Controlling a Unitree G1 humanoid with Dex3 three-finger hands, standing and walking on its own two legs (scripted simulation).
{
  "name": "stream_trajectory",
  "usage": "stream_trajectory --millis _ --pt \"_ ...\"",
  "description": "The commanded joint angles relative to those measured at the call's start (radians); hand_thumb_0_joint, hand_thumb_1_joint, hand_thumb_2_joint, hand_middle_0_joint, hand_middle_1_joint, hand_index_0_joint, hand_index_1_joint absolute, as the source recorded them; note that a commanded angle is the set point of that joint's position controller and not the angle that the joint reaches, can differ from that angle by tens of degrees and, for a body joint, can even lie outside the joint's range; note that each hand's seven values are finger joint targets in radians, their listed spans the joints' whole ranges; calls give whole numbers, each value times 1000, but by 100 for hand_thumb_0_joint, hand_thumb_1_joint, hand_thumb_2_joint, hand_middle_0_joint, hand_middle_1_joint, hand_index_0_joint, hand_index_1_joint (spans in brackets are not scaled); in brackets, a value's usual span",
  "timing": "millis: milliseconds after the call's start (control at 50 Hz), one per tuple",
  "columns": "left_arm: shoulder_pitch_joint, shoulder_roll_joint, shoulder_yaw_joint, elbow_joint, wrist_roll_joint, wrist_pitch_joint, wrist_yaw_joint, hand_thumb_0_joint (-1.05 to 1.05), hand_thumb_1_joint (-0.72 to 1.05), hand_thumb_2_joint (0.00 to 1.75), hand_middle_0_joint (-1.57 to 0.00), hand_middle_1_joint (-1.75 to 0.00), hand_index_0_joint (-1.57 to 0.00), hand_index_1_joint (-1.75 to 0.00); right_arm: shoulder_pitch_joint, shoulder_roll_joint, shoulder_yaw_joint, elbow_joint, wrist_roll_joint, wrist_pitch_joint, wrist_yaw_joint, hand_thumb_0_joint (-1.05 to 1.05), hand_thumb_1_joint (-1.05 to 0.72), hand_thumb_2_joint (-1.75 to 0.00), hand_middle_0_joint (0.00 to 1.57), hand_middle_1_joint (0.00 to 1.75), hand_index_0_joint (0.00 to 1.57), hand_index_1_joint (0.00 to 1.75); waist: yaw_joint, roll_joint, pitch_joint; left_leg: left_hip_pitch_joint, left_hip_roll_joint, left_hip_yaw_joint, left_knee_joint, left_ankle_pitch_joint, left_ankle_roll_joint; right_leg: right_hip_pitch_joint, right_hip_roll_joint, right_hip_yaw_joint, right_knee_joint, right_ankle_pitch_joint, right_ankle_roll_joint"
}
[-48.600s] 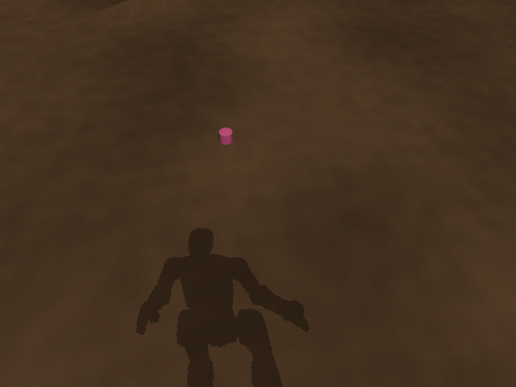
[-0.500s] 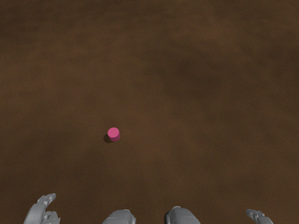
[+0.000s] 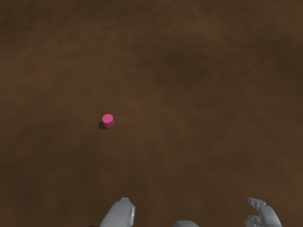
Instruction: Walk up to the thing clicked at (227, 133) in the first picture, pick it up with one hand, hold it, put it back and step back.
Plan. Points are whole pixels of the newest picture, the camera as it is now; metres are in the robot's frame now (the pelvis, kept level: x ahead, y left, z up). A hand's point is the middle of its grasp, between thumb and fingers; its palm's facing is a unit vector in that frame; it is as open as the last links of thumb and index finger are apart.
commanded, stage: step back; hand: left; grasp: from above
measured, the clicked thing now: (108, 120) +0.84 +0.33 -0.72
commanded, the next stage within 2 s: stand in 1.48 s
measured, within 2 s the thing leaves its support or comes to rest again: neither
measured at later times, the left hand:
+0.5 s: hand out of the picture -0.07 +0.26 -0.14, palm faces +0.03 -0.92 -0.39, open 7.3 cm
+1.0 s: hand out of the picture -0.15 +0.26 -0.14, palm faces +0.06 -0.92 -0.38, open 7.4 cm
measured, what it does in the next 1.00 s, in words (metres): walks backwards: left foot, then right foot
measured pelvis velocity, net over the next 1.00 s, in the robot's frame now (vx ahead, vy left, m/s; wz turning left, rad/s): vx -0.20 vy -0.02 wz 0.07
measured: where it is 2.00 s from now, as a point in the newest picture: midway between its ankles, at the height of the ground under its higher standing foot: outside the picture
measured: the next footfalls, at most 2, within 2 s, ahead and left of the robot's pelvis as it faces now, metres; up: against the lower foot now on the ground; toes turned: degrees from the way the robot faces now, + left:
left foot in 0.24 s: -0.06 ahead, +0.12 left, +0.00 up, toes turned +3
right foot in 0.54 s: -0.14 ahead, -0.14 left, +0.00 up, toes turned +4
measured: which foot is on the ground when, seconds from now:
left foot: up 0.00-0.22, down 0.24-0.56, up 0.58-0.80, down 0.82-1.00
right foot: down 0.00-0.26, up 0.28-0.52, down 0.54-1.00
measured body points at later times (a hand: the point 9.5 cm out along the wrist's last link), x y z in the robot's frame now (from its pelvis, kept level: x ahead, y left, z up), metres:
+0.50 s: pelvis -0.16 -0.02 +0.00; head -0.11 -0.01 +0.45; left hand -0.07 +0.31 -0.11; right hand -0.03 -0.32 -0.11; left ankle -0.10 +0.12 -0.72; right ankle -0.19 -0.14 -0.70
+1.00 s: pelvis -0.20 -0.02 +0.01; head -0.18 -0.01 +0.46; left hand -0.16 +0.31 -0.11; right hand -0.11 -0.32 -0.11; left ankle -0.19 +0.11 -0.72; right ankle -0.19 -0.14 -0.71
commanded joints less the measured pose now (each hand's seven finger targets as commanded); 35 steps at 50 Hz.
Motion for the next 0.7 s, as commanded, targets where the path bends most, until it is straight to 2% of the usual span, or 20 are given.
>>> stream_trajectory --millis 0,20,60,140,160,200,220,240,260,300,340,440,460,480,500,520,540,560,600,680 --pt "-172 299 75 -143 2 -42 35 0 90 90 -20 -30 -20 -30 77 -189 -51 -50 16 -16 -25 0 -90 -90 20 30 20 30 -55 -157 -88 39 -124 -110 418 -106 0 -210 -303 251 -288 296 -209" --pt "-190 270 77 -143 10 -39 37 0 90 90 -20 -30 -20 -30 101 -177 -45 -39 20 -18 -24 0 -90 -90 20 30 20 30 -60 -183 -97 55 -133 -82 426 -81 -8 -185 -267 178 -262 333 -187" --pt "-128 265 73 -142 12 -39 43 0 90 90 -20 -30 -20 -30 105 -173 -33 -43 15 -28 -25 0 -90 -90 20 30 20 30 -22 -212 -136 39 -107 -55 344 -97 -17 -60 -244 138 -203 455 -183" --pt "-59 259 74 -142 8 -23 53 0 90 90 -20 -30 -20 -30 91 -144 -29 -64 -5 -38 -22 0 -90 -90 20 30 20 30 25 -246 -196 46 -36 21 -49 -139 -8 174 -287 167 -112 591 -183" --pt "-47 257 70 -139 0 -18 50 0 90 90 -20 -30 -20 -30 100 -141 -30 -53 -8 -42 -20 0 -90 -90 20 30 20 30 30 -237 -216 82 -46 62 -152 -86 -5 196 -267 148 -69 621 -171" --pt "-72 257 58 -148 -15 -3 43 0 90 90 -20 -30 -20 -30 181 -145 -41 -16 -14 -47 -21 0 -90 -90 20 30 20 30 -13 -216 -253 253 -45 103 -429 182 9 125 -230 117 29 567 -121" --pt "-40 222 41 -150 -15 0 39 0 90 90 -20 -30 -20 -30 156 -193 -57 -20 -21 -49 -20 0 -90 -90 20 30 20 30 7 -112 -255 357 66 -73 -411 324 49 -34 -175 93 71 395 -73" --pt "-47 193 31 -160 -23 -2 39 0 90 90 -20 -30 -20 -30 113 -300 -76 -41 -26 -43 -12 0 -90 -90 20 30 20 30 2 113 -246 399 282 -338 -425 453 176 -236 -18 -24 219 29 -16" --pt "-137 232 49 -167 -20 1 56 0 90 90 -20 -30 -20 -30 111 -358 -88 -57 -21 -43 -5 0 -90 -90 20 30 20 30 -66 189 -244 229 411 -449 -463 512 309 -174 10 24 425 -292 -6" --pt "-121 226 54 -132 -26 8 52 0 90 90 -20 -30 -20 -30 56 -273 -63 -51 -23 -50 -16 0 -90 -90 20 30 20 30 -23 41 -215 218 312 -276 -396 598 274 -187 40 143 580 -228 -21" --pt "-40 220 55 -94 -30 5 42 0 90 90 -20 -30 -20 -30 17 -240 -50 -59 -21 -53 -23 0 -90 -90 20 30 20 30 22 64 -197 190 257 -167 -360 546 234 -169 40 117 585 -142 -19" --pt "-53 196 49 -74 -7 -35 14 0 90 90 -20 -30 -20 -30 85 -218 -55 -40 -32 -52 -10 0 -90 -90 20 30 20 30 -47 109 -220 328 209 -170 -388 60 207 -106 -4 -9 62 -151 5" --pt "-18 182 45 -53 -5 -43 15 0 90 90 -20 -30 -20 -30 65 -225 -56 -38 -31 -47 -9 0 -90 -90 20 30 20 30 -27 122 -222 303 214 -164 -367 40 196 -33 -6 -19 -89 -122 -9" --pt "55 175 45 -11 -4 -51 17 0 90 90 -20 -30 -20 -30 31 -233 -55 -43 -24 -39 -7 0 -90 -90 20 30 20 30 18 117 -222 230 211 -135 -326 51 173 79 -7 -35 -264 15 -29" --pt "65 213 60 14 10 -61 22 0 90 90 -20 -30 -20 -30 59 -194 -43 -34 -24 -34 -5 0 -90 -90 20 30 20 30 14 32 -206 131 154 -89 -236 11 128 179 -3 17 -337 46 -43" --pt "53 272 81 7 23 -69 25 0 90 90 -20 -30 -20 -30 97 -138 -26 -36 -19 -35 -2 0 -90 -90 20 30 20 30 -4 -145 -168 -59 46 -23 -65 -119 60 220 -148 304 -390 -123 -83" --pt "-29 369 96 -26 21 -69 26 0 90 90 -20 -30 -20 -30 15 -132 -27 -48 -16 -36 -15 0 -90 -90 20 30 20 30 48 -267 -124 -16 -27 -39 34 -187 14 -79 -380 526 -454 -370 -211" --pt "-114 382 98 -53 22 -75 26 0 90 90 -20 -30 -20 -30 17 -191 -48 -32 -12 -37 -13 0 -90 -90 20 30 20 30 23 -228 -45 73 7 -100 156 -156 -4 -244 -430 570 -466 -425 -254" --pt "-145 275 65 -43 7 -90 27 0 90 90 -20 -30 -20 -30 57 -172 -40 20 2 -51 -4 0 -90 -90 20 30 20 30 -19 -105 -34 54 -40 -84 154 -27 0 -139 -265 316 -374 -152 -173" --pt "-51 272 71 -9 15 -96 15 0 90 90 -20 -30 -20 -30 57 -150 -25 27 -10 -74 8 0 -90 -90 20 30 20 30 38 -203 -95 40 -31 -13 -34 -74 -4 49 -238 264 -357 -141 -154"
